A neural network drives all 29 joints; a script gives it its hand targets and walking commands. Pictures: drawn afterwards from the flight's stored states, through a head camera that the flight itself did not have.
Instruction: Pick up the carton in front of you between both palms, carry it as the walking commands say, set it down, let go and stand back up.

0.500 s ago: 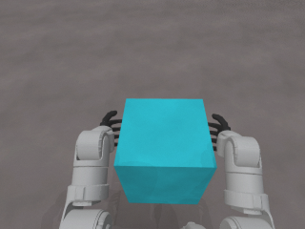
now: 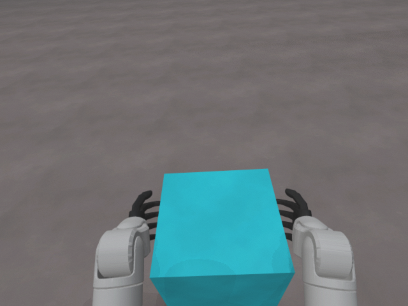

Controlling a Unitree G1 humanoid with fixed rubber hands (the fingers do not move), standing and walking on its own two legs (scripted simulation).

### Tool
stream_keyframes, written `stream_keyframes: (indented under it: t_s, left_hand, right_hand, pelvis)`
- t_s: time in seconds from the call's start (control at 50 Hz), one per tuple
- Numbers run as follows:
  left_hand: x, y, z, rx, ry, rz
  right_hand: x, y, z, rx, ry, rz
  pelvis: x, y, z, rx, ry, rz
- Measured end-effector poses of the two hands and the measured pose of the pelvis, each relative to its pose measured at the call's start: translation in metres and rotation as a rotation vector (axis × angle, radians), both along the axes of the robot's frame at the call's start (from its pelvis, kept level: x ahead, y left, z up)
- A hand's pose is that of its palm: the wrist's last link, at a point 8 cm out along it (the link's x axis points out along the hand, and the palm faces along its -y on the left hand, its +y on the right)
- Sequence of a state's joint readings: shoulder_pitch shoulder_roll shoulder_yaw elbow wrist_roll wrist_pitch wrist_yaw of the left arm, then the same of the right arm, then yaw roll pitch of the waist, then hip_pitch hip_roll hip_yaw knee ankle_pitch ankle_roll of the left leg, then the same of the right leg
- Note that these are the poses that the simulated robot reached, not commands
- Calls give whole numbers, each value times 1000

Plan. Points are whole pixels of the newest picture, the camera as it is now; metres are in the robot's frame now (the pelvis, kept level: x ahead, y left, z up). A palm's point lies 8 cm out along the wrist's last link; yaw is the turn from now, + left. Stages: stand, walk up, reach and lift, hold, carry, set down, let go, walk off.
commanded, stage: carry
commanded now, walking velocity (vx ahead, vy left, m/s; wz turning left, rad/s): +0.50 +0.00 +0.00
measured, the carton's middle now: (219, 246) +0.27 +0.00 -0.01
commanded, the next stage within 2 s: none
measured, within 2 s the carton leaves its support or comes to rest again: neither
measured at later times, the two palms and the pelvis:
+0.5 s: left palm (156, 131) +0.58 +0.18 +0.06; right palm (261, 132) +0.56 -0.12 +0.06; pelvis +0.31 +0.05 +0.00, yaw -3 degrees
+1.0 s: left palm (183, 73) +0.90 +0.13 +0.08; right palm (262, 71) +0.91 -0.17 +0.08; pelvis +0.63 -0.02 +0.00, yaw +0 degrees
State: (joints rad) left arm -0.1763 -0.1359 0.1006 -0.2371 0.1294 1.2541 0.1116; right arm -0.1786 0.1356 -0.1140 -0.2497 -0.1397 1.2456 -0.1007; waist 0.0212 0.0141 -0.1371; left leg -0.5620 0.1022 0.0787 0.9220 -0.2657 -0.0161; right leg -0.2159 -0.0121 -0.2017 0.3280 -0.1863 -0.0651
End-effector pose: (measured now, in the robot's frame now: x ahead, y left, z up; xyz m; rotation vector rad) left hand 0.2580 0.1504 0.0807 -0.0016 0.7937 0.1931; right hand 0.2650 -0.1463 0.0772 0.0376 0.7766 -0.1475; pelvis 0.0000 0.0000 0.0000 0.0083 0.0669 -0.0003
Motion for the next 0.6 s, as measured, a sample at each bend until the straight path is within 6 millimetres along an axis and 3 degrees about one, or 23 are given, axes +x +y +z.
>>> stream_keyframes:
  t_s: [0.18,0.3,0.44,0.52,0.6]
  left_hand:
    - [121,11,9,-10,-77,-23]
    - [218,32,-19,-37,-75,-40]
    - [291,32,-31,-45,57,-75]
    - [337,26,-21,-40,29,-87]
    - [390,18,-6,-32,-38,-75]
  right_hand:
    - [114,11,12,-13,-78,-22]
    - [205,33,-7,-55,-71,-33]
    - [266,33,-19,-59,61,-72]
    - [309,27,-10,-55,35,-81]
    - [365,18,3,-47,-31,-73]
  pelvis:
    - [117,16,-6,-4,-4,-7]
    - [206,39,-29,13,-9,-39]
    - [278,50,-6,-18,10,-60]
    - [323,46,1,-22,15,-54]
    - [376,35,1,-17,13,-51]
